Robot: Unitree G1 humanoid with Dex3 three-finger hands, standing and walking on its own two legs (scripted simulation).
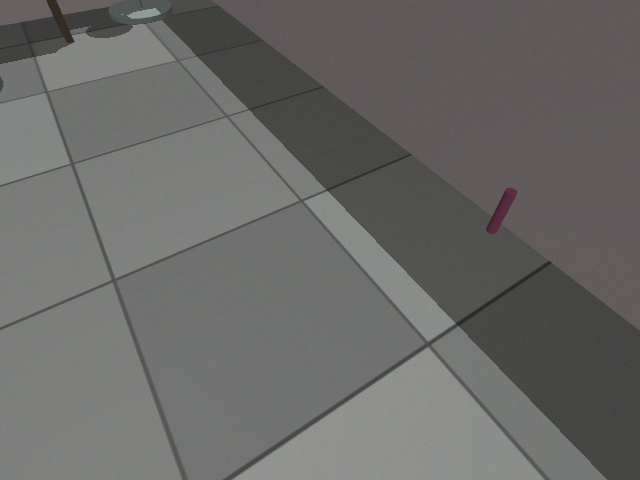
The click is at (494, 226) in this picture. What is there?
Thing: slim round
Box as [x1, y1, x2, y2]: [486, 188, 516, 233]
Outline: 514,189 506,188 486,228 488,232 495,233 516,194 516,191
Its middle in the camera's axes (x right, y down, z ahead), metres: +0.77 -0.10 +1.62
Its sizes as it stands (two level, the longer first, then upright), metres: 0.045 0.045 0.229
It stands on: the floor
